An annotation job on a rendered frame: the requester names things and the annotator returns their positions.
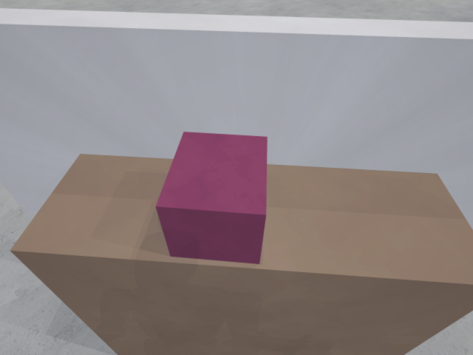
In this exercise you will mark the pedestal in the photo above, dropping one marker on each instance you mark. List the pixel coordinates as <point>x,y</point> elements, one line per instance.
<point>353,262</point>

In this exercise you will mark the carton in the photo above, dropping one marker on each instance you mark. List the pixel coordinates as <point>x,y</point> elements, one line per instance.
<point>213,203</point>

